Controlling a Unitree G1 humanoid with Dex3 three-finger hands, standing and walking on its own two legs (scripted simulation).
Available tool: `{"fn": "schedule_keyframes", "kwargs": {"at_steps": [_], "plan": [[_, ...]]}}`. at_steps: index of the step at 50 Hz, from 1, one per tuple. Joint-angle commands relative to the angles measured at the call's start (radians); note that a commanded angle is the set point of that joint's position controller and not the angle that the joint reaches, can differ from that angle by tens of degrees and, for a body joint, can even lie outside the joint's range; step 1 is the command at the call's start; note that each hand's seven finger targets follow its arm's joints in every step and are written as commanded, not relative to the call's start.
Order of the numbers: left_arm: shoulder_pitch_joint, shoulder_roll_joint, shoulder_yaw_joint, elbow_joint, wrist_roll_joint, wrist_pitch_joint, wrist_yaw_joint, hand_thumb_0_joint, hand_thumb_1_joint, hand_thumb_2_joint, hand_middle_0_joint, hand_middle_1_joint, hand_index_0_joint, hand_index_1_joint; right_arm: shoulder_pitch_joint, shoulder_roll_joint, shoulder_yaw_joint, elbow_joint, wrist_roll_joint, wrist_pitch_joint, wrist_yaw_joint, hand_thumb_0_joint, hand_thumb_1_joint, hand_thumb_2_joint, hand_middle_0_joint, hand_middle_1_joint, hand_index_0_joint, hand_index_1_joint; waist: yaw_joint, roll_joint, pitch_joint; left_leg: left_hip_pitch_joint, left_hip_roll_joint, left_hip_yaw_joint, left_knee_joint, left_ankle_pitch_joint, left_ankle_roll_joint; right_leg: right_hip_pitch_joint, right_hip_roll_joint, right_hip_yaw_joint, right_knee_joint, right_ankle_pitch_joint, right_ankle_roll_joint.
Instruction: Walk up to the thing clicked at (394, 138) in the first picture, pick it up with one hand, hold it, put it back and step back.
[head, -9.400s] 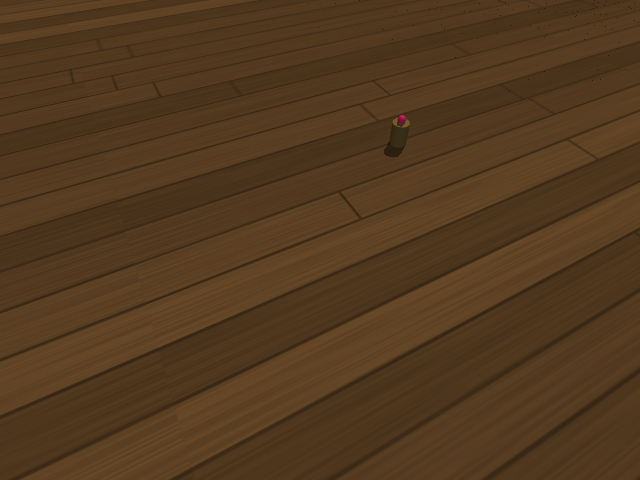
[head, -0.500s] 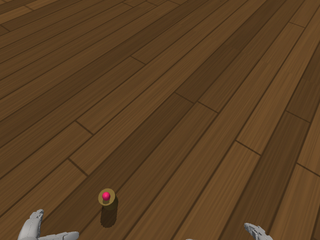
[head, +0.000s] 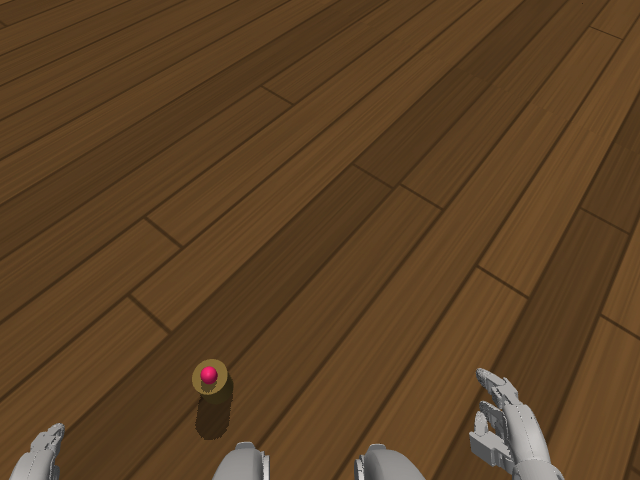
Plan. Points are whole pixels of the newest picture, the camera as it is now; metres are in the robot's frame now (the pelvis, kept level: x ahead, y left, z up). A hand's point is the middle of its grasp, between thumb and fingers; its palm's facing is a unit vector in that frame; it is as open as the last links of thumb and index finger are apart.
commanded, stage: go down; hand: left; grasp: from the side
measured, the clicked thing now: (212, 380) +0.39 +0.23 -0.62
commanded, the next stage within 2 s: none
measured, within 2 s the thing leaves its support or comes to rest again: neither
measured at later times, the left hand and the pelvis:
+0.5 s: hand (79, 446) +0.20 +0.33 -0.19, palm faces +0.16 -0.95 -0.26, open 17.4 cm; pelvis -0.04 -0.01 -0.11, yaw -1 degrees
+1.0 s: hand (75, 410) +0.26 +0.38 -0.25, palm faces +0.19 -0.97 -0.18, open 17.2 cm; pelvis -0.08 +0.00 -0.22, yaw -4 degrees
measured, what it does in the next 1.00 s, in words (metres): lowers itself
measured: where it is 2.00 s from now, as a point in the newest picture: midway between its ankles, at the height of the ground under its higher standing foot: outside the picture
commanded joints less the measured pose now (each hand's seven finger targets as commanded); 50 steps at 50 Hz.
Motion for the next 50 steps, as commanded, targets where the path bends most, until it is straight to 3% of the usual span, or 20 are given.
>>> {"fn": "schedule_keyframes", "kwargs": {"at_steps": [1, 2, 8, 11, 13, 17, 20, 22, 23, 25, 26, 27, 29, 30, 31, 35, 39, 43, 46, 50], "plan": [[0.041, 0.184, 0.095, -0.125, -0.010, -0.031, -0.011, 0.000, -0.611, 0.000, -0.092, -0.054, -0.094, -0.052, 0.027, -0.155, -0.064, -0.112, 0.000, -0.059, -0.016, 0.000, -0.897, -0.896, 0.199, 0.300, 0.199, 0.300, -0.010, 0.084, -0.172, 0.136, -0.013, -0.022, -0.123, 0.263, 0.009, 0.008, 0.024, 0.004, -0.077, 0.218, -0.027], [0.014, 0.212, 0.117, -0.191, -0.014, -0.045, -0.016, 0.000, -0.611, 0.000, -0.093, -0.058, -0.096, -0.056, 0.008, -0.152, -0.063, -0.142, -0.001, -0.069, -0.018, 0.000, -0.898, -0.896, 0.199, 0.300, 0.199, 0.300, -0.003, 0.093, -0.193, 0.126, -0.016, -0.019, -0.101, 0.263, 0.012, 0.001, 0.023, 0.007, -0.066, 0.222, -0.027], [0.042, 0.240, 0.169, -0.168, -0.043, -0.117, -0.066, 0.000, -0.589, 0.000, -0.094, -0.048, -0.094, -0.048, 0.011, -0.158, -0.071, -0.136, -0.006, -0.092, -0.009, 0.000, -0.944, -0.909, 0.199, 0.300, 0.199, 0.300, 0.005, 0.086, -0.263, 0.056, -0.019, -0.017, 0.001, 0.326, 0.017, -0.065, 0.021, 0.012, 0.031, 0.270, -0.026], [0.055, 0.244, 0.197, -0.152, -0.058, -0.164, -0.091, 0.000, -0.562, 0.000, -0.088, -0.037, -0.087, -0.038, 0.001, -0.154, -0.071, -0.140, -0.008, -0.097, -0.006, 0.000, -0.944, -0.908, 0.199, 0.300, 0.199, 0.300, 0.018, 0.061, -0.277, -0.006, -0.026, -0.010, 0.049, 0.273, 0.023, -0.104, 0.018, 0.019, 0.064, 0.237, -0.026], [-0.003, 0.282, 0.228, -0.114, -0.069, -0.199, -0.108, 0.000, -0.578, 0.000, -0.091, -0.040, -0.091, -0.040, 0.002, -0.166, -0.073, -0.120, -0.009, -0.101, -0.005, 0.000, -0.949, -0.910, 0.199, 0.300, 0.199, 0.300, 0.002, 0.060, -0.292, -0.054, -0.026, -0.007, 0.100, 0.267, 0.029, -0.149, 0.016, 0.027, 0.098, 0.244, -0.021], [-0.179, 0.354, 0.294, -0.026, -0.102, -0.335, -0.169, 0.000, -0.608, 0.000, -0.087, -0.055, -0.088, -0.054, -0.016, -0.192, -0.076, -0.091, -0.009, -0.119, 0.003, 0.000, -0.955, -0.911, 0.199, 0.300, 0.199, 0.300, 0.006, 0.077, -0.289, -0.211, -0.023, -0.034, 0.189, 0.127, 0.024, -0.349, 0.015, 0.024, 0.243, 0.097, -0.030], [-0.248, 0.395, 0.321, 0.035, -0.131, -0.437, -0.235, 0.000, -0.567, 0.062, -0.068, -0.094, -0.066, -0.095, -0.018, -0.208, -0.074, -0.083, -0.010, -0.126, -0.001, 0.000, -0.936, -0.908, 0.199, 0.300, 0.199, 0.300, 0.004, 0.073, -0.363, -0.263, -0.023, -0.030, 0.267, 0.101, 0.026, -0.400, 0.010, 0.049, 0.291, 0.070, -0.030], [-0.317, 0.426, 0.326, 0.001, -0.146, -0.480, -0.282, 0.000, -0.491, 0.072, -0.058, -0.089, -0.057, -0.088, -0.012, -0.217, -0.077, -0.075, -0.014, -0.123, -0.002, 0.000, -0.934, -0.908, 0.199, 0.300, 0.199, 0.300, 0.007, 0.125, -0.420, -0.279, -0.023, -0.035, 0.301, 0.060, 0.020, -0.442, 0.006, 0.067, 0.323, 0.025, -0.032], [-0.318, 0.458, 0.360, 0.050, -0.155, -0.490, -0.297, 0.000, -0.480, 0.077, -0.058, -0.086, -0.052, -0.087, -0.008, -0.231, -0.077, -0.063, -0.013, -0.119, -0.001, 0.000, -0.928, -0.907, 0.199, 0.300, 0.199, 0.300, 0.027, 0.112, -0.438, -0.281, -0.018, -0.047, 0.306, 0.052, 0.017, -0.459, 0.007, 0.064, 0.339, 0.009, -0.033], [-0.339, 0.477, 0.383, 0.121, -0.166, -0.509, -0.321, 0.000, -0.521, 0.067, -0.059, -0.081, -0.052, -0.084, -0.010, -0.238, -0.073, -0.052, -0.012, -0.111, 0.003, 0.000, -0.912, -0.903, 0.199, 0.300, 0.199, 0.300, 0.041, 0.104, -0.460, -0.325, -0.019, -0.049, 0.338, 0.040, 0.016, -0.492, 0.009, 0.066, 0.366, -0.005, -0.034], [-0.378, 0.527, 0.414, 0.120, -0.168, -0.522, -0.329, 0.000, -0.514, 0.067, -0.057, -0.081, -0.052, -0.083, -0.010, -0.246, -0.071, -0.047, -0.012, -0.108, 0.004, 0.000, -0.902, -0.901, 0.199, 0.300, 0.199, 0.300, 0.051, 0.115, -0.486, -0.339, -0.018, -0.053, 0.352, 0.041, 0.014, -0.509, 0.009, 0.064, 0.386, -0.006, -0.035], [-0.347, 0.508, 0.423, 0.174, -0.174, -0.521, -0.338, 0.000, -0.552, 0.059, -0.068, -0.086, -0.061, -0.089, -0.019, -0.243, -0.062, -0.060, -0.008, -0.106, 0.005, 0.000, -0.902, -0.900, 0.199, 0.300, 0.199, 0.300, 0.058, 0.111, -0.512, -0.335, -0.017, -0.061, 0.364, 0.081, 0.014, -0.523, 0.011, 0.050, 0.414, 0.031, -0.036], [-0.344, 0.538, 0.452, 0.197, -0.180, -0.528, -0.358, 0.000, -0.507, 0.066, -0.060, -0.079, -0.054, -0.081, -0.015, -0.254, -0.062, -0.044, -0.011, -0.096, 0.007, 0.000, -0.902, -0.900, 0.199, 0.300, 0.199, 0.300, 0.083, 0.118, -0.558, -0.321, -0.018, -0.057, 0.394, 0.140, 0.017, -0.535, 0.014, 0.041, 0.440, 0.071, -0.041], [-0.358, 0.533, 0.450, 0.208, -0.183, -0.533, -0.370, 0.000, -0.529, 0.064, -0.061, -0.082, -0.056, -0.083, -0.019, -0.263, -0.064, -0.039, -0.011, -0.092, 0.006, 0.000, -0.895, -0.899, 0.199, 0.300, 0.199, 0.300, 0.073, 0.120, -0.560, -0.321, -0.017, -0.063, 0.399, 0.141, 0.018, -0.568, 0.020, 0.024, 0.464, 0.071, -0.045], [-0.414, 0.589, 0.478, 0.162, -0.184, -0.543, -0.380, 0.000, -0.522, 0.067, -0.063, -0.082, -0.057, -0.084, -0.008, -0.268, -0.060, -0.026, -0.012, -0.091, 0.007, 0.000, -0.898, -0.900, 0.199, 0.300, 0.199, 0.300, 0.078, 0.153, -0.607, -0.304, -0.016, -0.066, 0.423, 0.205, 0.015, -0.577, 0.018, 0.019, 0.496, 0.119, -0.047], [-0.460, 0.622, 0.524, 0.209, -0.202, -0.573, -0.407, 0.000, -0.508, 0.067, -0.057, -0.074, -0.052, -0.075, -0.023, -0.257, -0.048, -0.009, -0.015, -0.084, 0.006, 0.000, -0.901, -0.901, 0.199, 0.300, 0.199, 0.300, 0.069, 0.087, -0.585, -0.421, -0.020, -0.046, 0.494, 0.171, 0.031, -0.585, 0.025, 0.030, 0.513, 0.101, -0.040], [-0.576, 0.643, 0.526, 0.277, -0.210, -0.612, -0.442, 0.000, -0.487, 0.058, -0.058, -0.084, -0.059, -0.077, -0.033, -0.265, -0.043, 0.008, -0.019, -0.085, 0.004, 0.000, -0.897, -0.899, 0.199, 0.300, 0.199, 0.300, 0.039, 0.119, -0.511, -0.501, -0.010, -0.069, 0.510, -0.002, 0.025, -0.717, 0.030, 0.019, 0.563, -0.032, -0.044], [-0.669, 0.685, 0.532, 0.319, -0.219, -0.645, -0.492, 0.000, -0.488, 0.047, -0.057, -0.077, -0.061, -0.068, -0.028, -0.273, -0.030, 0.017, -0.024, -0.085, -0.003, 0.000, -0.894, -0.898, 0.200, 0.300, 0.200, 0.300, 0.022, 0.131, -0.504, -0.563, -0.005, -0.075, 0.548, -0.085, 0.025, -0.780, 0.031, 0.016, 0.599, -0.083, -0.044], [-0.731, 0.759, 0.565, 0.305, -0.222, -0.662, -0.521, 0.000, -0.478, 0.026, -0.057, -0.056, -0.060, -0.048, -0.014, -0.289, -0.022, 0.024, -0.029, -0.086, -0.005, 0.000, -0.902, -0.900, 0.200, 0.300, 0.200, 0.300, 0.031, 0.173, -0.561, -0.560, -0.005, -0.075, 0.574, -0.082, 0.021, -0.796, 0.030, 0.011, 0.635, -0.081, -0.046], [-0.716, 0.810, 0.607, 0.337, -0.227, -0.660, -0.544, 0.000, -0.490, 0.030, -0.056, -0.050, -0.057, -0.045, -0.014, -0.302, -0.011, 0.033, -0.031, -0.085, -0.010, 0.000, -0.908, -0.903, 0.200, 0.300, 0.200, 0.300, 0.048, 0.193, -0.595, -0.566, -0.005, -0.075, 0.602, -0.062, 0.019, -0.810, 0.033, -0.006, 0.681, -0.068, -0.048]]}}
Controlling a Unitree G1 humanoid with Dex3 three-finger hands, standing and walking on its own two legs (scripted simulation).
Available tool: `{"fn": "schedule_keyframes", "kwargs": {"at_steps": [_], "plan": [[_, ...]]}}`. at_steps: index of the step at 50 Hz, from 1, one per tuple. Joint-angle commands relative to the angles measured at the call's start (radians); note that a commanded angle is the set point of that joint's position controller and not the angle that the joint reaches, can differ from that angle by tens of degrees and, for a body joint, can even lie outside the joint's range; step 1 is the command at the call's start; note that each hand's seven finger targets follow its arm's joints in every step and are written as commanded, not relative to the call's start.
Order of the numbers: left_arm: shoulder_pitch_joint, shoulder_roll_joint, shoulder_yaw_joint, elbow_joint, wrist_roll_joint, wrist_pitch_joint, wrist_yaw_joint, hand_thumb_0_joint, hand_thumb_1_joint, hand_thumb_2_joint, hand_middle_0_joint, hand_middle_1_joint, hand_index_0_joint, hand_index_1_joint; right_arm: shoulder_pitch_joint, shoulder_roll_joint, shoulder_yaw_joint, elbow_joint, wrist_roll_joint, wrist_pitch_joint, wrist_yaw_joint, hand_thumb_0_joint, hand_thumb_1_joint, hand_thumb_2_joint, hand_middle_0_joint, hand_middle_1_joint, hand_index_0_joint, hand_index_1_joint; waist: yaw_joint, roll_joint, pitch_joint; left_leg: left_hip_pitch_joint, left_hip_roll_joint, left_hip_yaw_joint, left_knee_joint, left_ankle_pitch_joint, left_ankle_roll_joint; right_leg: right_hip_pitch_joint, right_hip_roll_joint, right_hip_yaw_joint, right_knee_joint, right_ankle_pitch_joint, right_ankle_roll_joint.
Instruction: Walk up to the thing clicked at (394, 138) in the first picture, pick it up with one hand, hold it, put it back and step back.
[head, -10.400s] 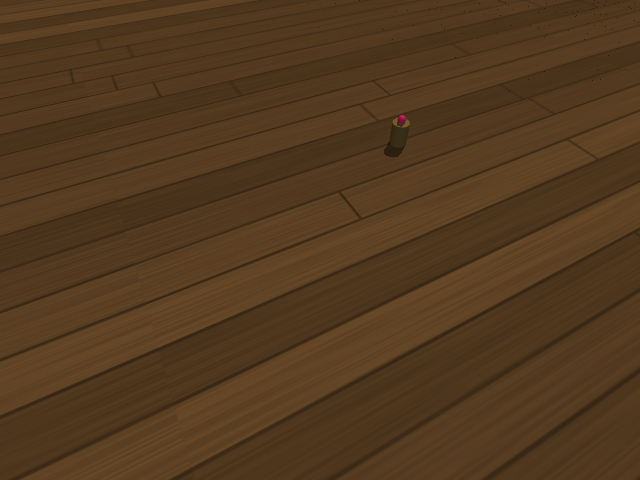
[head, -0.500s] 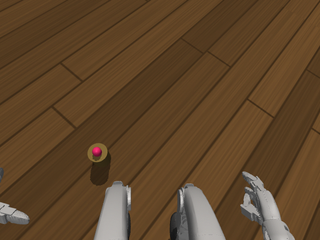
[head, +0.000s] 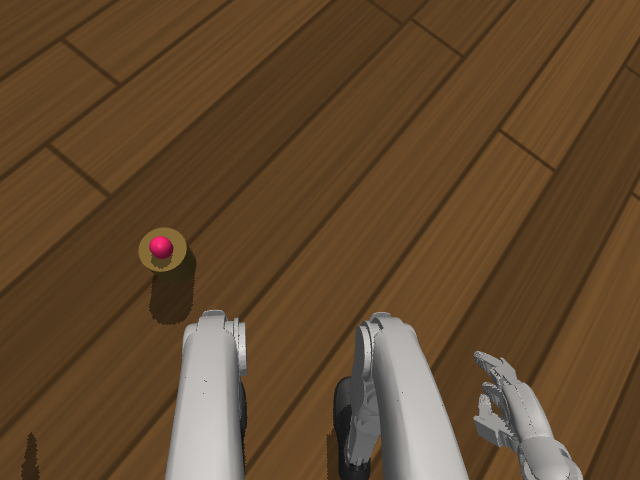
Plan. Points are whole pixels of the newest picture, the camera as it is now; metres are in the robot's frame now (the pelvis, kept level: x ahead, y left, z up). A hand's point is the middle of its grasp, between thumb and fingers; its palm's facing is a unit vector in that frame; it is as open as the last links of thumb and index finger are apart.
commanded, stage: go down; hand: left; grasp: from the side
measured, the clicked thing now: (167, 255) +0.45 +0.27 -0.40
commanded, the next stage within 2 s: approach in 1.14 s
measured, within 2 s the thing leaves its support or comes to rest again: neither
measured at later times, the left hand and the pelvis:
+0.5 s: hand out of the picture +0.34 +0.43 -0.06, palm faces +0.25 -0.96 -0.12, open 17.5 cm; pelvis -0.01 +0.00 -0.06, yaw -2 degrees
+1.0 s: hand out of the picture +0.34 +0.44 -0.07, palm faces +0.26 -0.96 -0.10, open 17.6 cm; pelvis -0.02 +0.00 -0.09, yaw -3 degrees
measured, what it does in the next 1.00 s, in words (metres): lowers itself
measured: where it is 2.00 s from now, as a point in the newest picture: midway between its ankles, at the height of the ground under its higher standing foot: (291, 450)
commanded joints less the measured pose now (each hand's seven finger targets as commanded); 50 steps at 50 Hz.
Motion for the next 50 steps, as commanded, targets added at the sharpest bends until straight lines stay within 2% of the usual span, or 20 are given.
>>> {"fn": "schedule_keyframes", "kwargs": {"at_steps": [1, 4, 8, 14, 15, 20, 22, 24, 28, 30, 32, 35, 39, 40, 41, 43, 44, 45, 48, 50], "plan": [[-0.126, 0.447, 0.138, -0.162, -0.040, -0.064, -0.023, 0.000, -0.487, 0.032, -0.056, -0.051, -0.055, -0.047, 0.086, -0.221, -0.067, -0.077, 0.007, -0.034, -0.024, 0.000, -0.911, -0.904, 0.199, 0.300, 0.200, 0.300, 0.058, 0.214, -0.561, 0.455, -0.015, -0.012, -0.262, 0.080, 0.022, 0.182, 0.029, 0.014, -0.175, 0.094, -0.033], [-0.119, 0.478, 0.167, -0.143, -0.049, -0.058, -0.038, 0.000, -0.488, 0.032, -0.056, -0.042, -0.051, -0.041, 0.079, -0.223, -0.057, -0.071, 0.006, -0.030, -0.025, 0.000, -0.914, -0.906, 0.199, 0.300, 0.200, 0.300, 0.070, 0.220, -0.579, 0.432, -0.016, -0.009, -0.226, 0.137, 0.021, 0.173, 0.029, 0.007, -0.135, 0.127, -0.037], [-0.146, 0.490, 0.171, -0.125, -0.063, -0.050, -0.056, 0.000, -0.503, 0.040, -0.053, -0.033, -0.044, -0.038, 0.081, -0.222, -0.052, -0.062, 0.001, -0.030, -0.024, 0.000, -0.916, -0.907, 0.199, 0.300, 0.199, 0.300, 0.057, 0.187, -0.556, 0.348, -0.018, 0.016, -0.168, 0.145, 0.030, 0.188, 0.031, 0.022, -0.131, 0.130, -0.032], [-0.211, 0.488, 0.159, -0.114, -0.064, -0.055, -0.093, 0.000, -0.534, 0.044, -0.050, -0.036, -0.042, -0.042, 0.082, -0.237, -0.052, -0.047, -0.003, -0.032, -0.023, 0.000, -0.921, -0.909, 0.199, 0.300, 0.199, 0.300, 0.032, 0.224, -0.546, 0.368, -0.010, -0.005, -0.133, 0.161, 0.025, 0.088, 0.034, -0.003, -0.068, 0.145, -0.038], [-0.232, 0.505, 0.162, -0.114, -0.062, -0.056, -0.097, 0.000, -0.516, 0.042, -0.050, -0.035, -0.043, -0.039, 0.084, -0.243, -0.054, -0.046, -0.004, -0.032, -0.025, 0.000, -0.921, -0.908, 0.199, 0.300, 0.199, 0.300, 0.027, 0.241, -0.533, 0.355, -0.009, -0.011, -0.137, 0.129, 0.023, 0.072, 0.033, -0.007, -0.057, 0.124, -0.039], [-0.281, 0.568, 0.188, -0.123, -0.066, -0.064, -0.109, 0.000, -0.561, 0.038, -0.048, -0.024, -0.037, -0.034, 0.087, -0.250, -0.049, -0.046, -0.009, -0.032, -0.024, 0.000, -0.923, -0.910, 0.199, 0.300, 0.199, 0.300, 0.035, 0.225, -0.562, 0.313, -0.011, -0.004, -0.108, 0.073, 0.027, 0.080, 0.035, -0.007, -0.043, 0.086, -0.034], [-0.258, 0.553, 0.183, -0.098, -0.067, -0.058, -0.116, 0.000, -0.549, 0.042, -0.051, -0.035, -0.043, -0.042, 0.078, -0.255, -0.047, -0.043, -0.010, -0.033, -0.024, 0.000, -0.922, -0.909, 0.199, 0.300, 0.199, 0.300, 0.039, 0.239, -0.550, 0.312, -0.009, -0.009, -0.111, 0.061, 0.025, 0.053, 0.035, -0.012, -0.025, 0.082, -0.035], [-0.262, 0.574, 0.198, -0.101, -0.067, -0.056, -0.120, 0.000, -0.552, 0.047, -0.048, -0.031, -0.038, -0.040, 0.080, -0.260, -0.048, -0.043, -0.010, -0.032, -0.025, 0.000, -0.921, -0.909, 0.199, 0.300, 0.199, 0.300, 0.045, 0.241, -0.564, 0.310, -0.011, -0.005, -0.101, 0.061, 0.025, 0.048, 0.035, -0.012, -0.020, 0.081, -0.035], [-0.263, 0.591, 0.204, -0.108, -0.073, -0.046, -0.124, 0.000, -0.562, 0.060, -0.048, -0.041, -0.036, -0.052, 0.082, -0.257, -0.039, -0.043, -0.011, -0.030, -0.025, 0.000, -0.926, -0.911, 0.199, 0.300, 0.199, 0.300, 0.046, 0.233, -0.577, 0.288, -0.015, 0.007, -0.067, 0.111, 0.027, 0.063, 0.035, -0.011, -0.006, 0.111, -0.035], [-0.251, 0.610, 0.217, -0.101, -0.073, -0.041, -0.125, 0.000, -0.549, 0.061, -0.045, -0.034, -0.032, -0.046, 0.080, -0.259, -0.036, -0.045, -0.010, -0.029, -0.023, 0.000, -0.925, -0.911, 0.199, 0.300, 0.199, 0.300, 0.059, 0.237, -0.560, 0.284, -0.013, 0.001, -0.072, 0.113, 0.025, 0.048, 0.037, -0.017, 0.005, 0.109, -0.036], [-0.260, 0.587, 0.205, -0.085, -0.075, -0.038, -0.130, 0.000, -0.560, 0.060, -0.046, -0.036, -0.033, -0.049, 0.080, -0.259, -0.038, -0.046, -0.009, -0.029, -0.024, 0.000, -0.927, -0.912, 0.199, 0.300, 0.199, 0.300, 0.039, 0.222, -0.552, 0.274, -0.014, 0.000, -0.057, 0.104, 0.028, 0.034, 0.037, -0.018, 0.005, 0.105, -0.035], [-0.269, 0.597, 0.216, -0.092, -0.084, -0.042, -0.134, 0.000, -0.576, 0.068, -0.045, -0.039, -0.030, -0.054, 0.089, -0.258, -0.034, -0.039, -0.012, -0.028, -0.023, 0.000, -0.926, -0.912, 0.199, 0.300, 0.199, 0.300, 0.040, 0.211, -0.563, 0.250, -0.017, 0.015, -0.029, 0.148, 0.031, 0.069, 0.036, -0.013, 0.010, 0.137, -0.033], [-0.296, 0.606, 0.208, -0.077, -0.078, -0.044, -0.139, 0.000, -0.559, 0.069, -0.043, -0.034, -0.028, -0.049, 0.082, -0.262, -0.034, -0.041, -0.014, -0.030, -0.021, 0.000, -0.922, -0.911, 0.199, 0.300, 0.199, 0.300, 0.034, 0.211, -0.537, 0.230, -0.013, 0.011, -0.024, 0.099, 0.032, 0.041, 0.039, -0.013, 0.014, 0.098, -0.033], [-0.290, 0.583, 0.199, -0.063, -0.076, -0.043, -0.141, 0.000, -0.572, 0.071, -0.045, -0.039, -0.029, -0.055, 0.089, -0.264, -0.036, -0.040, -0.016, -0.029, -0.020, 0.000, -0.925, -0.912, 0.199, 0.300, 0.199, 0.300, 0.023, 0.207, -0.535, 0.236, -0.014, 0.010, -0.019, 0.109, 0.031, 0.034, 0.039, -0.017, 0.017, 0.108, -0.034], [-0.318, 0.619, 0.208, -0.088, -0.073, -0.045, -0.140, 0.000, -0.590, 0.064, -0.048, -0.037, -0.031, -0.054, 0.092, -0.265, -0.033, -0.038, -0.016, -0.029, -0.019, 0.000, -0.925, -0.912, 0.199, 0.300, 0.199, 0.300, 0.029, 0.221, -0.543, 0.231, -0.013, 0.005, -0.024, 0.095, 0.030, 0.033, 0.038, -0.020, 0.028, 0.098, -0.035], [-0.311, 0.626, 0.209, -0.086, -0.066, -0.047, -0.142, 0.000, -0.574, 0.066, -0.046, -0.039, -0.032, -0.054, 0.087, -0.269, -0.032, -0.039, -0.015, -0.027, -0.019, 0.000, -0.925, -0.912, 0.199, 0.300, 0.199, 0.300, 0.038, 0.263, -0.548, 0.275, -0.010, -0.008, -0.040, 0.097, 0.024, -0.006, 0.037, -0.027, 0.045, 0.103, -0.038], [-0.319, 0.622, 0.208, -0.083, -0.069, -0.046, -0.144, 0.000, -0.572, 0.069, -0.047, -0.041, -0.031, -0.056, 0.093, -0.275, -0.031, -0.039, -0.017, -0.026, -0.019, 0.000, -0.927, -0.912, 0.199, 0.300, 0.199, 0.300, 0.031, 0.267, -0.549, 0.280, -0.010, -0.009, -0.033, 0.118, 0.023, 0.002, 0.035, -0.028, 0.049, 0.119, -0.038], [-0.316, 0.621, 0.209, -0.079, -0.066, -0.046, -0.143, 0.000, -0.574, 0.076, -0.044, -0.042, -0.028, -0.058, 0.094, -0.273, -0.031, -0.040, -0.016, -0.024, -0.018, 0.000, -0.926, -0.912, 0.199, 0.300, 0.199, 0.300, 0.027, 0.262, -0.549, 0.271, -0.010, -0.015, -0.037, 0.101, 0.022, -0.008, 0.036, -0.033, 0.055, 0.105, -0.038], [-0.319, 0.637, 0.215, -0.082, -0.065, -0.046, -0.142, 0.000, -0.579, 0.062, -0.051, -0.042, -0.036, -0.056, 0.083, -0.277, -0.030, -0.048, -0.013, -0.022, -0.017, 0.000, -0.927, -0.912, 0.199, 0.300, 0.199, 0.300, 0.042, 0.272, -0.530, 0.272, -0.007, -0.021, -0.052, 0.056, 0.022, -0.033, 0.038, -0.033, 0.058, 0.079, -0.037], [-0.350, 0.647, 0.209, -0.104, -0.068, -0.049, -0.142, 0.000, -0.580, 0.071, -0.047, -0.040, -0.031, -0.057, 0.083, -0.278, -0.029, -0.048, -0.014, -0.021, -0.015, 0.000, -0.925, -0.912, 0.199, 0.300, 0.199, 0.300, 0.030, 0.274, -0.534, 0.258, -0.009, -0.018, -0.043, 0.041, 0.024, -0.033, 0.037, -0.033, 0.055, 0.067, -0.036]]}}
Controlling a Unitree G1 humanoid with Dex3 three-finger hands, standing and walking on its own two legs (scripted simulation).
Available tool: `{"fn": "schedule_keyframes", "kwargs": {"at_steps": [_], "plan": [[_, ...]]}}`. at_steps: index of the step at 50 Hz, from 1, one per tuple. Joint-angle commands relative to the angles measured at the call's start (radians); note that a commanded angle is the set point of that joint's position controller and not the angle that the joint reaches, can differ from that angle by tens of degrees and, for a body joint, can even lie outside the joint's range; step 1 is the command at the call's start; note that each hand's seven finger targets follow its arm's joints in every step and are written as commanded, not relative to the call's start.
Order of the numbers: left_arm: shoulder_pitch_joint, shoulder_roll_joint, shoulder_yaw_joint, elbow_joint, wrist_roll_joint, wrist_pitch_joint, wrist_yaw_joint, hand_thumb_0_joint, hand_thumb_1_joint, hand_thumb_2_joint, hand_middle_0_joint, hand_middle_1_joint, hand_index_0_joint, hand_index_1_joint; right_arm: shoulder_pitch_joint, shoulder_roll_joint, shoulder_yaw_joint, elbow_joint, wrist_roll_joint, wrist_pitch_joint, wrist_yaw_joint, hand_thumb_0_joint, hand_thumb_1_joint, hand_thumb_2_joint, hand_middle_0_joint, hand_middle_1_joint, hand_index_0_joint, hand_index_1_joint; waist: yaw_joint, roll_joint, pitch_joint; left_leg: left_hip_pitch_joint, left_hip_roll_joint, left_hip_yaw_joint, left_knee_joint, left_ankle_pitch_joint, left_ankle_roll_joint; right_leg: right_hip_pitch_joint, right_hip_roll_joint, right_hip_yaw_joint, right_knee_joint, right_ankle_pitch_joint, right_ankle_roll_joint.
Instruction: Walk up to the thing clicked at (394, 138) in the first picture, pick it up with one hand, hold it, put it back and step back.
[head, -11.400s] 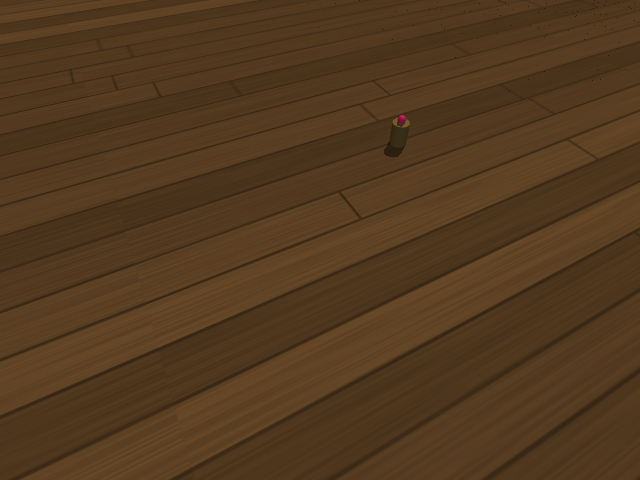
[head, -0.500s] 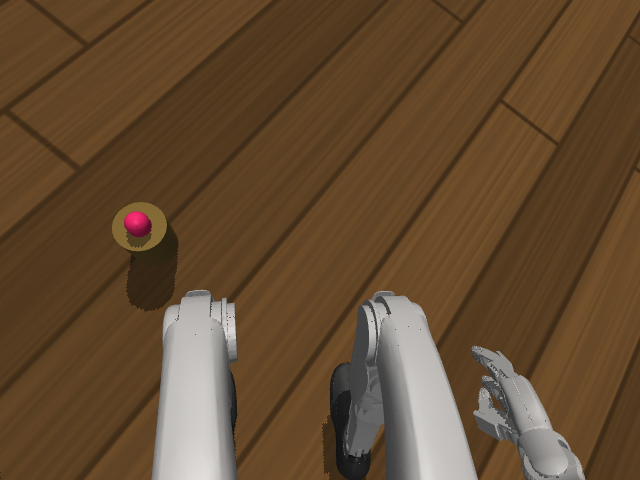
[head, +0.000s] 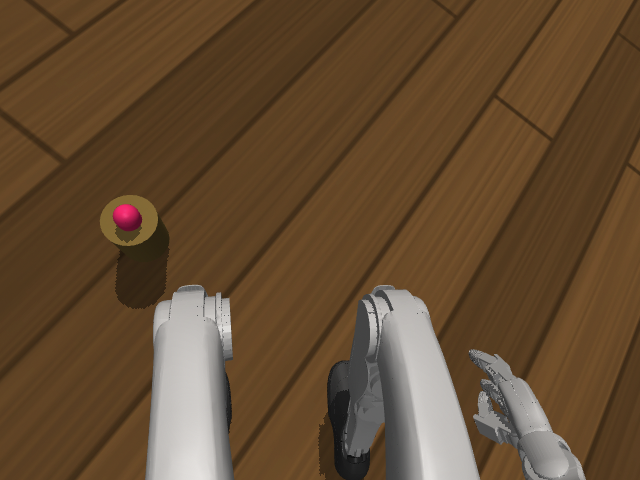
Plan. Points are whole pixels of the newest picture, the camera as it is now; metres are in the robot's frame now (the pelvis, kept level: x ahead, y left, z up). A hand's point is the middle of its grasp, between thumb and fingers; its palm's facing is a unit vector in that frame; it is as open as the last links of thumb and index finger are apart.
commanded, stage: go down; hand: left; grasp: from the side
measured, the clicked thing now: (135, 227) +0.45 +0.28 -0.31
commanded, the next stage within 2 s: approach in 0.14 s
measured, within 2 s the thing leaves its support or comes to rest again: neither
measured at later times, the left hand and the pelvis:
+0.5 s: hand out of the picture +0.35 +0.45 -0.03, palm faces +0.34 -0.94 -0.02, open 17.7 cm; pelvis +0.00 +0.00 -0.03, yaw -2 degrees
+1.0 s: hand (75, 245) +0.40 +0.34 -0.24, palm faces +0.21 -0.98 +0.04, open 17.6 cm; pelvis +0.00 +0.01 -0.10, yaw -7 degrees
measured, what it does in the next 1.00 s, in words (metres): lowers itself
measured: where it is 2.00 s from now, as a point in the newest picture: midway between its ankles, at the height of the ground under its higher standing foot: (282, 443)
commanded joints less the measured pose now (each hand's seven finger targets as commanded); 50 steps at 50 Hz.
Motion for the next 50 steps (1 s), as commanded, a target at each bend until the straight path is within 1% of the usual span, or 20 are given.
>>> {"fn": "schedule_keyframes", "kwargs": {"at_steps": [1, 8, 9, 11, 12, 13, 18, 20, 23, 25, 28, 30, 32, 36, 38, 40, 44, 47, 49, 50], "plan": [[-0.139, 0.443, 0.080, -0.176, -0.038, -0.057, 0.003, 0.000, -0.586, 0.077, -0.045, -0.049, -0.031, -0.064, 0.103, -0.241, -0.080, -0.064, 0.013, -0.024, -0.020, 0.000, -0.928, -0.912, 0.199, 0.300, 0.199, 0.300, 0.049, 0.303, -0.569, 0.518, -0.003, 0.008, -0.331, 0.059, 0.009, 0.167, 0.031, -0.023, -0.186, 0.087, -0.048], [-0.148, 0.453, 0.082, -0.161, -0.054, -0.066, -0.007, 0.000, -0.581, 0.070, -0.046, -0.037, -0.030, -0.054, 0.089, -0.244, -0.074, -0.071, 0.013, -0.026, -0.018, 0.000, -0.928, -0.912, 0.199, 0.300, 0.199, 0.300, 0.041, 0.269, -0.531, 0.460, -0.006, 0.021, -0.305, 0.020, 0.017, 0.165, 0.036, -0.021, -0.198, 0.053, -0.045], [-0.151, 0.457, 0.079, -0.156, -0.055, -0.067, -0.011, 0.000, -0.570, 0.078, -0.044, -0.038, -0.026, -0.056, 0.093, -0.246, -0.072, -0.070, 0.012, -0.026, -0.018, 0.000, -0.925, -0.912, 0.199, 0.300, 0.199, 0.300, 0.033, 0.269, -0.533, 0.458, -0.005, 0.018, -0.300, 0.025, 0.016, 0.168, 0.035, -0.024, -0.193, 0.055, -0.044], [-0.132, 0.469, 0.098, -0.150, -0.060, -0.070, -0.015, 0.000, -0.570, 0.078, -0.045, -0.039, -0.027, -0.057, 0.100, -0.244, -0.065, -0.067, 0.012, -0.023, -0.017, 0.000, -0.923, -0.912, 0.199, 0.300, 0.199, 0.300, 0.044, 0.273, -0.561, 0.475, -0.008, 0.023, -0.286, 0.076, 0.014, 0.187, 0.035, -0.023, -0.187, 0.090, -0.045], [-0.137, 0.470, 0.097, -0.151, -0.062, -0.073, -0.019, 0.000, -0.577, 0.129, -0.062, -0.073, -0.023, -0.114, 0.099, -0.248, -0.062, -0.066, 0.012, -0.023, -0.016, 0.000, -0.932, -0.913, 0.199, 0.301, 0.199, 0.301, 0.043, 0.288, -0.564, 0.491, -0.007, 0.017, -0.287, 0.092, 0.011, 0.172, 0.034, -0.025, -0.173, 0.103, -0.046], [-0.158, 0.496, 0.110, -0.166, -0.064, -0.079, -0.022, 0.000, -0.611, 0.049, -0.077, -0.046, -0.047, -0.075, 0.094, -0.248, -0.061, -0.067, 0.011, -0.023, -0.016, 0.000, -0.916, -0.908, 0.197, 0.300, 0.198, 0.300, 0.044, 0.292, -0.568, 0.487, -0.005, 0.013, -0.286, 0.091, 0.011, 0.169, 0.033, -0.025, -0.167, 0.099, -0.047], [-0.159, 0.418, 0.104, -0.039, -0.111, -0.133, -0.047, 0.000, -0.611, 0.028, -0.082, -0.055, -0.051, -0.086, 0.085, -0.254, -0.042, -0.061, -0.001, -0.029, -0.010, 0.000, -0.920, -0.909, 0.197, 0.300, 0.198, 0.300, -0.005, 0.195, -0.496, 0.399, -0.008, 0.015, -0.204, 0.111, 0.018, 0.160, 0.043, -0.038, -0.148, 0.108, -0.040], [-0.176, 0.386, 0.083, 0.016, -0.130, -0.174, -0.056, 0.000, -0.611, 0.028, -0.082, -0.049, -0.050, -0.080, 0.081, -0.249, -0.027, -0.051, -0.012, -0.035, -0.005, 0.000, -0.919, -0.909, 0.197, 0.300, 0.198, 0.300, -0.026, 0.155, -0.479, 0.345, -0.009, 0.025, -0.160, 0.106, 0.022, 0.178, 0.049, -0.036, -0.144, 0.104, -0.035], [-0.181, 0.366, 0.064, 0.095, -0.145, -0.230, -0.059, 0.000, -0.611, 0.028, -0.082, -0.050, -0.052, -0.079, 0.055, -0.258, -0.003, -0.059, -0.030, -0.041, 0.001, 0.000, -0.915, -0.908, 0.197, 0.300, 0.198, 0.300, -0.035, 0.138, -0.450, 0.301, -0.007, 0.030, -0.119, 0.089, 0.020, 0.193, 0.055, -0.043, -0.132, 0.095, -0.032], [-0.194, 0.370, 0.050, 0.133, -0.145, -0.267, -0.056, 0.000, -0.611, 0.022, -0.082, -0.037, -0.052, -0.066, 0.037, -0.262, 0.015, -0.058, -0.041, -0.038, 0.007, 0.000, -0.910, -0.906, 0.197, 0.300, 0.198, 0.300, -0.037, 0.135, -0.446, 0.292, -0.001, 0.025, -0.094, 0.084, 0.017, 0.187, 0.060, -0.050, -0.112, 0.089, -0.033], [-0.216, 0.417, 0.066, 0.137, -0.135, -0.323, -0.039, 0.000, -0.611, 0.021, -0.082, -0.041, -0.054, -0.066, 0.007, -0.282, 0.035, -0.062, -0.065, -0.030, 0.014, 0.000, -0.909, -0.905, 0.198, 0.300, 0.198, 0.300, -0.032, 0.192, -0.450, 0.328, 0.009, 0.011, -0.070, 0.089, 0.006, 0.160, 0.066, -0.068, -0.069, 0.094, -0.037], [-0.222, 0.484, 0.096, 0.125, -0.118, -0.360, -0.020, 0.000, -0.611, 0.021, -0.082, -0.037, -0.053, -0.064, -0.011, -0.297, 0.052, -0.058, -0.085, -0.019, 0.017, 0.000, -0.909, -0.905, 0.198, 0.300, 0.198, 0.300, -0.025, 0.249, -0.480, 0.374, 0.015, 0.004, -0.050, 0.126, -0.003, 0.169, 0.069, -0.075, -0.041, 0.123, -0.037], [-0.244, 0.525, 0.100, 0.091, -0.101, -0.397, -0.006, 0.000, -0.611, 0.019, -0.083, -0.046, -0.058, -0.070, -0.039, -0.307, 0.066, -0.064, -0.105, -0.002, 0.020, 0.000, -0.914, -0.907, 0.198, 0.300, 0.198, 0.300, -0.022, 0.316, -0.492, 0.409, 0.022, -0.004, -0.046, 0.131, -0.011, 0.149, 0.070, -0.085, -0.010, 0.125, -0.040], [-0.242, 0.546, 0.097, 0.075, -0.063, -0.463, 0.036, 0.000, -0.611, 0.051, -0.079, -0.085, -0.058, -0.105, -0.085, -0.322, 0.103, -0.059, -0.149, 0.033, 0.027, 0.000, -0.922, -0.909, 0.198, 0.300, 0.198, 0.300, -0.040, 0.426, -0.482, 0.474, 0.036, -0.033, -0.035, 0.169, -0.028, 0.134, 0.076, -0.113, 0.044, 0.150, -0.043], [-0.216, 0.489, 0.076, 0.088, -0.062, -0.486, 0.056, 0.000, -0.611, 0.054, -0.079, -0.093, -0.061, -0.111, -0.099, -0.329, 0.114, -0.060, -0.166, 0.049, 0.033, 0.000, -0.928, -0.910, 0.198, 0.300, 0.198, 0.300, -0.055, 0.459, -0.462, 0.499, 0.042, -0.050, -0.024, 0.202, -0.036, 0.105, 0.077, -0.130, 0.068, 0.168, -0.042], [-0.199, 0.384, 0.023, 0.119, -0.072, -0.505, 0.071, 0.000, -0.611, 0.052, -0.077, -0.099, -0.063, -0.113, -0.109, -0.331, 0.121, -0.058, -0.180, 0.060, 0.040, 0.000, -0.933, -0.911, 0.198, 0.300, 0.198, 0.300, -0.088, 0.449, -0.437, 0.492, 0.045, -0.058, 0.005, 0.210, -0.035, 0.094, 0.079, -0.141, 0.074, 0.183, -0.038], [-0.195, 0.230, -0.093, 0.178, -0.069, -0.526, 0.119, 0.000, -0.611, 0.060, -0.075, -0.113, -0.063, -0.126, -0.126, -0.332, 0.143, -0.064, -0.196, 0.077, 0.054, 0.000, -0.940, -0.912, 0.198, 0.300, 0.198, 0.300, -0.147, 0.385, -0.368, 0.450, 0.049, -0.084, 0.038, 0.202, -0.038, 0.093, 0.084, -0.173, 0.082, 0.202, -0.031], [-0.192, 0.225, -0.120, 0.186, -0.048, -0.562, 0.178, 0.000, -0.611, 0.012, -0.077, -0.094, -0.076, -0.097, -0.153, -0.340, 0.159, -0.078, -0.207, 0.093, 0.066, 0.000, -0.939, -0.909, 0.198, 0.300, 0.198, 0.300, -0.155, 0.344, -0.319, 0.398, 0.048, -0.097, 0.055, 0.175, -0.038, 0.102, 0.086, -0.188, 0.097, 0.202, -0.028], [-0.199, 0.259, -0.089, 0.161, -0.043, -0.603, 0.230, 0.000, -0.611, 0.000, -0.077, -0.089, -0.081, -0.088, -0.175, -0.345, 0.173, -0.088, -0.214, 0.102, 0.078, 0.000, -0.942, -0.908, 0.198, 0.300, 0.199, 0.300, -0.147, 0.335, -0.310, 0.360, 0.045, -0.100, 0.071, 0.150, -0.032, 0.128, 0.089, -0.194, 0.104, 0.194, -0.025], [-0.185, 0.262, -0.073, 0.174, -0.043, -0.618, 0.256, 0.000, -0.611, 0.000, -0.080, -0.088, -0.083, -0.087, -0.170, -0.348, 0.184, -0.092, -0.220, 0.107, 0.084, 0.000, -0.947, -0.909, 0.198, 0.300, 0.199, 0.300, -0.145, 0.333, -0.321, 0.375, 0.045, -0.103, 0.080, 0.181, -0.034, 0.156, 0.090, -0.198, 0.110, 0.216, -0.021]]}}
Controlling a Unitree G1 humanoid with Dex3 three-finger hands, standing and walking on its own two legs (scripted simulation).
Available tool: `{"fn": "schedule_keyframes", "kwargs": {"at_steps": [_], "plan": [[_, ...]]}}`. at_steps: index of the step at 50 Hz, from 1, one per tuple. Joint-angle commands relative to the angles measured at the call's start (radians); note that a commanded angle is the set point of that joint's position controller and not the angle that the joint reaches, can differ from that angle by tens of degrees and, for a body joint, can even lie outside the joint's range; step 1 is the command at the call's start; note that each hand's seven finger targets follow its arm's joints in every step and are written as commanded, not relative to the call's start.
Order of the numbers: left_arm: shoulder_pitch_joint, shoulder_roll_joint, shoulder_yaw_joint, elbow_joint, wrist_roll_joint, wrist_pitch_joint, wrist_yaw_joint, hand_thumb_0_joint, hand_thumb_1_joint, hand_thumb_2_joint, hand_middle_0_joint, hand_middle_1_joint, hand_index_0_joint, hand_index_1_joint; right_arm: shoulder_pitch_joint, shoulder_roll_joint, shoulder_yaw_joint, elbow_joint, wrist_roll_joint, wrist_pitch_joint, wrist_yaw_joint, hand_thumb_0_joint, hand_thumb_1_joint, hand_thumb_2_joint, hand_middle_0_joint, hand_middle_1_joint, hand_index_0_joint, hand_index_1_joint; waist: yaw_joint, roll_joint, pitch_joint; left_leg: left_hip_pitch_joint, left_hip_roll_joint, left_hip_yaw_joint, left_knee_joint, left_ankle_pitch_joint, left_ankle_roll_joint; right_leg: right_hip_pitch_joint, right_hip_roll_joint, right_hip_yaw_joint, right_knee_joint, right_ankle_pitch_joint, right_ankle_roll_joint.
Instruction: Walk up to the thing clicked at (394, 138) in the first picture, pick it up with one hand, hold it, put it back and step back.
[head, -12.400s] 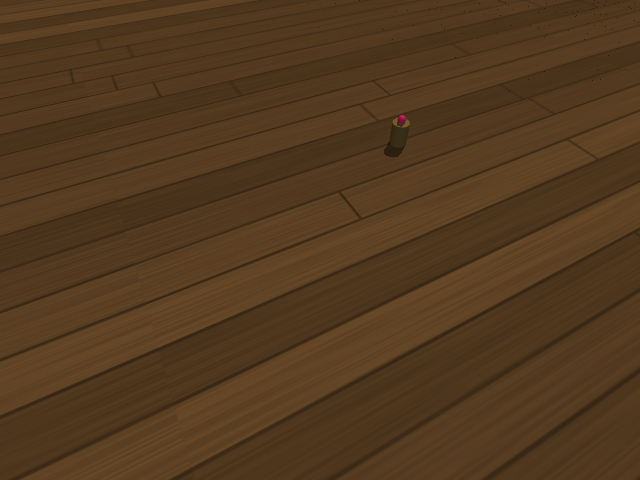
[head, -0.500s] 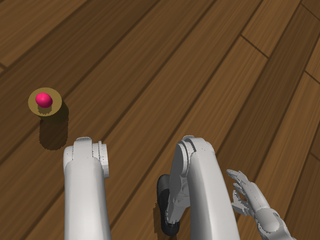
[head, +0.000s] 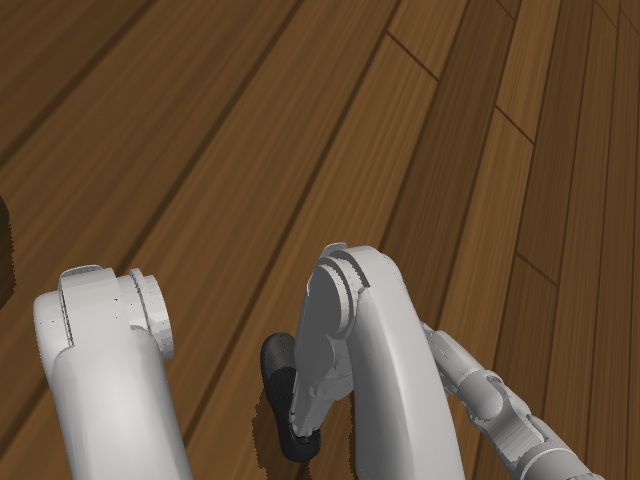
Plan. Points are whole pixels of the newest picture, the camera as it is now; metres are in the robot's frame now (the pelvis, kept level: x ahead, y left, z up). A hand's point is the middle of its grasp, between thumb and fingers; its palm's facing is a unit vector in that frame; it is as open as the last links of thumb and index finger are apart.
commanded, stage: close in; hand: left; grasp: from the side
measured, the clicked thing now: out of the picture +0.42 +0.33 -0.22
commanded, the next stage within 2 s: rest palm in 0.70 s
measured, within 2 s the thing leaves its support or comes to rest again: leaves its support in 1.98 s
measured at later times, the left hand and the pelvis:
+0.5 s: hand out of the picture +0.37 +0.32 -0.17, palm faces +0.40 -0.92 +0.04, open 17.7 cm; pelvis -0.02 +0.00 -0.02, yaw -2 degrees
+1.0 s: hand out of the picture +0.39 +0.32 -0.18, palm faces +0.43 -0.90 +0.03, open 17.0 cm; pelvis -0.01 +0.00 -0.02, yaw -3 degrees
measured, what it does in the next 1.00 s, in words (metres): stands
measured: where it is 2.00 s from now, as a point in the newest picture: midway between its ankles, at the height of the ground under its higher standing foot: (218, 445)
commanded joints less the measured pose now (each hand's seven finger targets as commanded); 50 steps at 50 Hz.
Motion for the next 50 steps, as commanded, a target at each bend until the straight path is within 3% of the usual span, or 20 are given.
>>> {"fn": "schedule_keyframes", "kwargs": {"at_steps": [1, 4, 6, 7, 9, 12, 14, 16, 17, 19, 22, 26, 30, 32, 33, 38, 44, 48, 50], "plan": [[-0.124, 0.279, 0.064, -0.163, -0.013, -0.140, 0.104, 0.000, -0.611, 0.002, -0.078, -0.086, -0.081, -0.085, 0.043, -0.342, -0.085, -0.048, -0.012, 0.020, 0.001, 0.000, -0.947, -0.909, 0.198, 0.300, 0.199, 0.300, -0.020, 0.516, -0.607, 0.511, 0.038, 0.060, -0.298, 0.240, -0.042, 0.220, 0.032, -0.091, -0.153, 0.211, -0.055], [-0.101, 0.267, 0.086, -0.177, -0.004, -0.183, 0.171, 0.000, -0.611, 0.012, -0.079, -0.097, -0.084, -0.092, 0.028, -0.348, -0.072, -0.060, -0.020, 0.031, 0.018, 0.000, -0.948, -0.909, 0.198, 0.300, 0.199, 0.300, -0.020, 0.554, -0.577, 0.510, 0.037, 0.050, -0.315, 0.214, -0.049, 0.224, 0.035, -0.107, -0.142, 0.193, -0.056], [-0.082, 0.258, 0.071, -0.179, 0.014, -0.196, 0.204, 0.000, -0.611, 0.034, -0.071, -0.101, -0.076, -0.096, 0.023, -0.345, -0.065, -0.065, -0.025, 0.035, 0.026, 0.000, -0.942, -0.908, 0.198, 0.300, 0.199, 0.300, -0.021, 0.564, -0.553, 0.475, 0.034, 0.059, -0.313, 0.169, -0.048, 0.234, 0.038, -0.107, -0.148, 0.177, -0.056], [-0.074, 0.279, 0.082, -0.181, 0.027, -0.198, 0.220, 0.000, -0.611, 0.035, -0.068, -0.098, -0.074, -0.093, 0.027, -0.351, -0.069, -0.065, -0.026, 0.040, 0.027, 0.000, -0.941, -0.908, 0.199, 0.300, 0.199, 0.300, -0.018, 0.572, -0.544, 0.456, 0.033, 0.065, -0.311, 0.157, -0.047, 0.235, 0.038, -0.105, -0.151, 0.174, -0.056], [-0.097, 0.222, 0.015, -0.174, 0.044, -0.199, 0.235, 0.000, -0.611, 0.031, -0.066, -0.094, -0.074, -0.086, 0.023, -0.352, -0.068, -0.064, -0.031, 0.046, 0.031, 0.000, -0.939, -0.906, 0.199, 0.300, 0.199, 0.300, -0.058, 0.571, -0.496, 0.433, 0.035, 0.056, -0.317, 0.119, -0.047, 0.204, 0.038, -0.114, -0.152, 0.159, -0.055], [-0.125, 0.162, -0.066, -0.178, 0.048, -0.203, 0.245, 0.000, -0.611, 0.033, -0.062, -0.090, -0.070, -0.082, 0.011, -0.348, -0.065, -0.071, -0.037, 0.046, 0.039, 0.000, -0.938, -0.906, 0.199, 0.300, 0.199, 0.300, -0.093, 0.527, -0.459, 0.367, 0.033, 0.062, -0.292, 0.054, -0.032, 0.206, 0.040, -0.109, -0.173, 0.140, -0.051], [-0.119, 0.106, -0.106, -0.164, 0.035, -0.205, 0.248, 0.000, -0.611, 0.018, -0.063, -0.083, -0.074, -0.072, -0.002, -0.349, -0.064, -0.085, -0.039, 0.042, 0.043, 0.000, -0.939, -0.905, 0.199, 0.300, 0.199, 0.300, -0.107, 0.472, -0.450, 0.354, 0.033, 0.051, -0.287, 0.031, -0.026, 0.198, 0.043, -0.119, -0.178, 0.124, -0.046], [-0.142, 0.093, -0.129, -0.154, 0.020, -0.218, 0.256, 0.000, -0.611, 0.016, -0.058, -0.079, -0.070, -0.067, -0.008, -0.353, -0.060, -0.091, -0.038, 0.041, 0.047, 0.000, -0.940, -0.906, 0.199, 0.300, 0.199, 0.300, -0.124, 0.435, -0.447, 0.341, 0.032, 0.038, -0.281, 0.001, -0.020, 0.189, 0.045, -0.126, -0.180, 0.101, -0.043], [-0.121, 0.060, -0.141, -0.123, 0.007, -0.221, 0.263, 0.000, -0.611, 0.023, -0.057, -0.076, -0.067, -0.066, -0.001, -0.343, -0.051, -0.086, -0.038, 0.041, 0.051, 0.000, -0.937, -0.905, 0.199, 0.300, 0.199, 0.300, -0.120, 0.401, -0.437, 0.326, 0.030, 0.035, -0.275, -0.010, -0.018, 0.197, 0.047, -0.128, -0.185, 0.092, -0.040], [-0.122, 0.095, -0.117, -0.126, -0.003, -0.239, 0.284, 0.000, -0.611, 0.032, -0.053, -0.077, -0.064, -0.066, -0.011, -0.358, -0.052, -0.097, -0.035, 0.041, 0.053, 0.000, -0.932, -0.904, 0.199, 0.300, 0.199, 0.300, -0.103, 0.377, -0.434, 0.314, 0.031, 0.024, -0.276, -0.045, -0.016, 0.192, 0.049, -0.134, -0.180, 0.067, -0.039], [-0.125, 0.111, -0.101, -0.104, -0.005, -0.264, 0.316, 0.000, -0.611, 0.050, -0.049, -0.082, -0.063, -0.070, -0.012, -0.364, -0.039, -0.103, -0.042, 0.048, 0.055, 0.000, -0.925, -0.903, 0.199, 0.300, 0.199, 0.300, -0.099, 0.394, -0.432, 0.334, 0.032, 0.010, -0.279, -0.013, -0.024, 0.202, 0.051, -0.139, -0.161, 0.093, -0.040], [-0.079, 0.170, -0.067, -0.085, 0.030, -0.297, 0.360, 0.000, -0.570, 0.086, -0.045, -0.076, -0.051, -0.071, -0.023, -0.357, -0.021, -0.107, -0.056, 0.064, 0.058, 0.000, -0.919, -0.904, 0.199, 0.300, 0.199, 0.300, -0.066, 0.467, -0.415, 0.360, 0.039, 0.014, -0.288, 0.056, -0.037, 0.214, 0.054, -0.132, -0.134, 0.140, -0.050], [-0.092, 0.176, -0.063, -0.125, 0.053, -0.314, 0.380, 0.000, -0.562, 0.094, -0.041, -0.066, -0.044, -0.065, -0.025, -0.368, -0.022, -0.102, -0.069, 0.075, 0.058, 0.000, -0.922, -0.906, 0.199, 0.300, 0.199, 0.300, -0.086, 0.557, -0.394, 0.403, 0.044, 0.008, -0.308, 0.072, -0.049, 0.205, 0.049, -0.138, -0.119, 0.167, -0.052], [-0.080, 0.150, -0.075, -0.138, 0.058, -0.313, 0.380, 0.000, -0.529, 0.098, -0.037, -0.063, -0.038, -0.063, -0.017, -0.370, -0.024, -0.101, -0.074, 0.080, 0.062, 0.000, -0.924, -0.907, 0.199, 0.300, 0.199, 0.300, -0.097, 0.564, -0.430, 0.440, 0.048, 0.002, -0.304, 0.101, -0.054, 0.214, 0.050, -0.141, -0.116, 0.194, -0.051], [-0.097, 0.142, -0.092, -0.149, 0.058, -0.314, 0.377, 0.000, -0.538, 0.095, -0.035, -0.062, -0.036, -0.062, -0.017, -0.372, -0.024, -0.100, -0.073, 0.083, 0.063, 0.000, -0.926, -0.908, 0.199, 0.300, 0.199, 0.300, -0.113, 0.569, -0.432, 0.434, 0.045, 0.001, -0.301, 0.096, -0.053, 0.214, 0.049, -0.145, -0.119, 0.191, -0.051], [-0.126, 0.064, -0.151, -0.159, 0.028, -0.304, 0.378, 0.000, -0.564, 0.095, -0.035, -0.068, -0.037, -0.067, -0.009, -0.370, -0.024, -0.088, -0.071, 0.080, 0.065, 0.000, -0.924, -0.907, 0.199, 0.300, 0.199, 0.300, -0.139, 0.498, -0.459, 0.411, 0.037, 0.006, -0.261, 0.135, -0.040, 0.254, 0.052, -0.141, -0.134, 0.241, -0.043], [-0.143, 0.089, -0.153, -0.105, 0.035, -0.300, 0.410, 0.000, -0.494, 0.201, -0.122, -0.138, -0.113, -0.149, -0.014, -0.362, -0.012, -0.091, -0.069, 0.089, 0.066, 0.000, -0.901, -0.905, 0.199, 0.300, 0.199, 0.300, -0.131, 0.424, -0.440, 0.368, 0.040, 0.003, -0.245, 0.110, -0.030, 0.256, 0.059, -0.141, -0.151, 0.209, -0.043], [-0.130, 0.146, -0.117, -0.084, 0.055, -0.312, 0.446, 0.000, -0.404, 0.234, -0.105, -0.132, -0.098, -0.142, -0.027, -0.361, 0.002, -0.101, -0.077, 0.103, 0.070, 0.000, -0.891, -0.903, 0.199, 0.300, 0.199, 0.300, -0.106, 0.469, -0.417, 0.367, 0.042, -0.003, -0.268, 0.078, -0.037, 0.245, 0.061, -0.145, -0.141, 0.175, -0.048], [-0.131, 0.152, -0.104, -0.091, 0.062, -0.317, 0.459, 0.000, -0.244, 0.313, -0.249, -0.257, -0.245, -0.261, -0.027, -0.359, 0.006, -0.105, -0.084, 0.110, 0.068, 0.000, -0.890, -0.899, 0.199, 0.300, 0.199, 0.300, -0.108, 0.477, -0.428, 0.386, 0.046, -0.001, -0.264, 0.101, -0.040, 0.257, 0.063, -0.145, -0.144, 0.190, -0.047]]}}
